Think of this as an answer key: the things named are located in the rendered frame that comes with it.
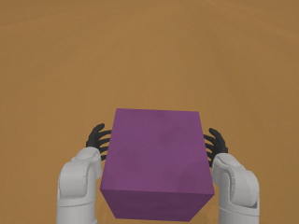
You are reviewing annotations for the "carton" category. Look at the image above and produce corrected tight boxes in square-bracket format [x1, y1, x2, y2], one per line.
[99, 108, 215, 222]

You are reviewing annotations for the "left robot forearm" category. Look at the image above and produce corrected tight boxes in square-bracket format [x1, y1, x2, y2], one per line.
[56, 147, 102, 224]

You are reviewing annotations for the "right robot forearm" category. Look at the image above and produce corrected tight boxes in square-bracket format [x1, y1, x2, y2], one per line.
[211, 153, 260, 224]

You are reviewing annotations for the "robot right hand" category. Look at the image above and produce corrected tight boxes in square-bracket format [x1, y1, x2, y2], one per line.
[203, 128, 228, 168]

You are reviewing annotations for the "robot left hand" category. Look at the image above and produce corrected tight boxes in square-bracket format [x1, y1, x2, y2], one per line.
[86, 123, 112, 161]

